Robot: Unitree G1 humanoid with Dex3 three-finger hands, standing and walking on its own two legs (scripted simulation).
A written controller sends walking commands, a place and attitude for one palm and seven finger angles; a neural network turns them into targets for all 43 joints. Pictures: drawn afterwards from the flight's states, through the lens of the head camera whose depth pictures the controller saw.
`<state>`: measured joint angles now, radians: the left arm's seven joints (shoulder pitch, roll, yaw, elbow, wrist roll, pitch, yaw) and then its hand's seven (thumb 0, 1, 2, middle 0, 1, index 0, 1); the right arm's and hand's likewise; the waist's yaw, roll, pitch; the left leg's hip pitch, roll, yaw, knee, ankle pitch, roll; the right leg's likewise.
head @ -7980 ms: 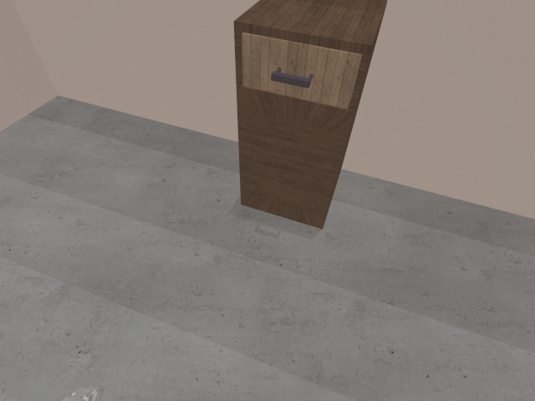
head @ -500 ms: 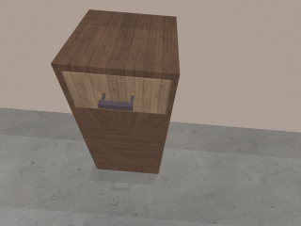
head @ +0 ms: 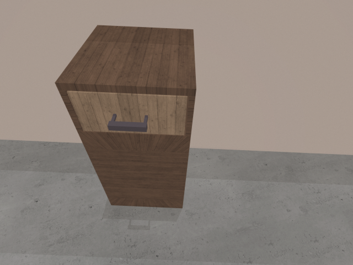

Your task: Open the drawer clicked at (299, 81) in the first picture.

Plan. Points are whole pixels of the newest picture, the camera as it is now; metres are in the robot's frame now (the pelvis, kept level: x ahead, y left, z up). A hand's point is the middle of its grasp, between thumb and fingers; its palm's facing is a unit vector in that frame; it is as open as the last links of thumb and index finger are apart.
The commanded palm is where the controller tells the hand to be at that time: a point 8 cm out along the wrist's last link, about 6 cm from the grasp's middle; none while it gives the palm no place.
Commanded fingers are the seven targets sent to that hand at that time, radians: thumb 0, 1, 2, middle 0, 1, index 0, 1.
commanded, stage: come to a stop and stand still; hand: left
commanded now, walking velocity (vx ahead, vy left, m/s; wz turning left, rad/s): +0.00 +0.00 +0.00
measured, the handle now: (129, 121) +0.55 +0.19 -0.03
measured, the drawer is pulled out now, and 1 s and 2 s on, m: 0.00 0.00 0.00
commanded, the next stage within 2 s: look again from close up in 0.02 s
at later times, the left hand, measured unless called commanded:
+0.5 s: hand out of the picture +0.02 +0.18 -0.18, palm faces +0.06 -0.98 -0.20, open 7.3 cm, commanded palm none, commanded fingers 0.00 0.90 0.90 -0.20 -0.30 -0.20 -0.30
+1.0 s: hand out of the picture -0.06 +0.18 -0.18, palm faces +0.05 -0.99 -0.15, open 7.4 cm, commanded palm none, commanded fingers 0.00 0.90 0.90 -0.20 -0.30 -0.20 -0.30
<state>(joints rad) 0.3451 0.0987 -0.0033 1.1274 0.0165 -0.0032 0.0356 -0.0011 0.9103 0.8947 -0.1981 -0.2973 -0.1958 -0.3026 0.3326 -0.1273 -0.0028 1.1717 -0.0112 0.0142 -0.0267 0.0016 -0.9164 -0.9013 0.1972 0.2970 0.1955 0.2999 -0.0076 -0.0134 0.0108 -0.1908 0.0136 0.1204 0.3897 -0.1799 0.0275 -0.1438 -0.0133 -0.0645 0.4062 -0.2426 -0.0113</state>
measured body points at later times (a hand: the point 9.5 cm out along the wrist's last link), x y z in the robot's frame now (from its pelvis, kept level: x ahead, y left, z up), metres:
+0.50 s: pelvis +0.00 +0.01 -0.01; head -0.02 +0.02 +0.44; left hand +0.02 +0.23 -0.17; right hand +0.03 -0.22 -0.16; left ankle +0.02 +0.10 -0.74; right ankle -0.01 -0.11 -0.74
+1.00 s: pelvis -0.02 +0.03 +0.00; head -0.02 +0.04 +0.45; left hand -0.06 +0.24 -0.17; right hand -0.02 -0.19 -0.16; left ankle +0.02 +0.10 -0.74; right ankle -0.01 -0.11 -0.74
